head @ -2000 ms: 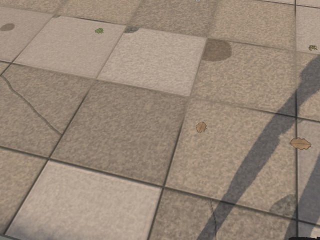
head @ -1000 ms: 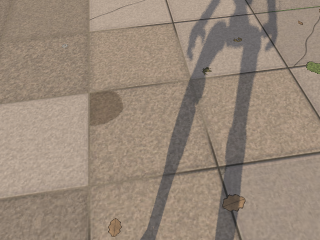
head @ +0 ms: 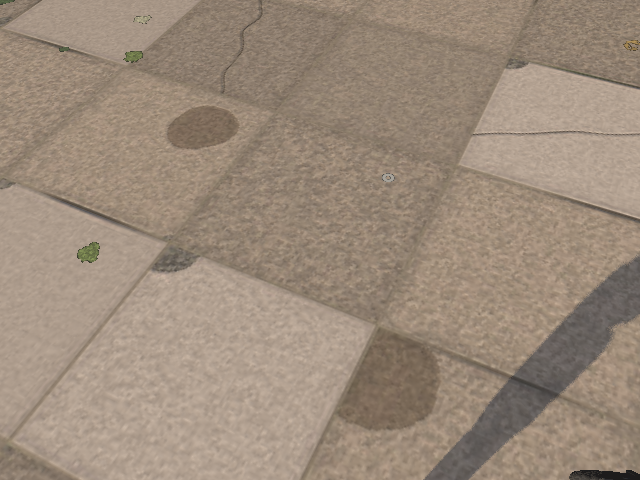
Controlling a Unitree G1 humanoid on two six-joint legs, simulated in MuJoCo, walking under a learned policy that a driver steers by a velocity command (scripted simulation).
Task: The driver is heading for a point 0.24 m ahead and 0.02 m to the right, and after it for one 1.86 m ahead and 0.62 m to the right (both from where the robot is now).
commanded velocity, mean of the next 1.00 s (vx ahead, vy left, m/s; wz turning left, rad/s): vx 0.12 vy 0.00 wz -0.41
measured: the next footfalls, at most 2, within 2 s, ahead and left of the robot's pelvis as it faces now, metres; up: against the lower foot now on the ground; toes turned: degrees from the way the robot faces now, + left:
left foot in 0.12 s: +0.25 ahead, +0.14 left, +0.00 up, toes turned -1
right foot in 0.56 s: +0.21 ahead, -0.11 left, +0.00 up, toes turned -18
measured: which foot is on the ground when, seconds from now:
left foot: up 0.00-0.10, down 0.12-0.56, up 0.58-1.00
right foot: down 0.00-0.14, up 0.16-0.54, down 0.56-1.00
